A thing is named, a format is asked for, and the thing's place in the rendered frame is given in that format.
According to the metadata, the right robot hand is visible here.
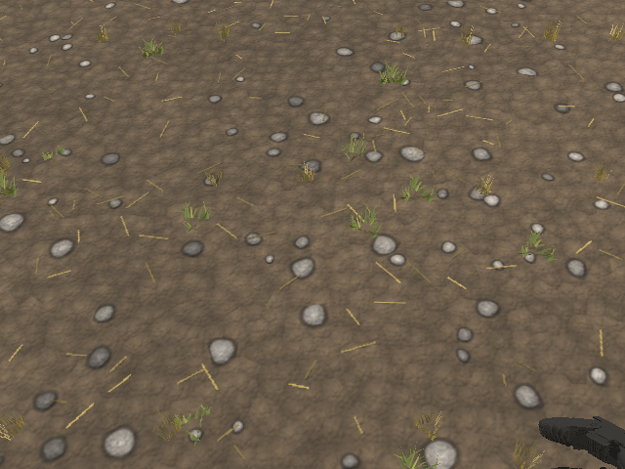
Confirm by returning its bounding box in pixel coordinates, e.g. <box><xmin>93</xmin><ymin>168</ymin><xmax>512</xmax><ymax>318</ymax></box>
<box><xmin>538</xmin><ymin>416</ymin><xmax>625</xmax><ymax>469</ymax></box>

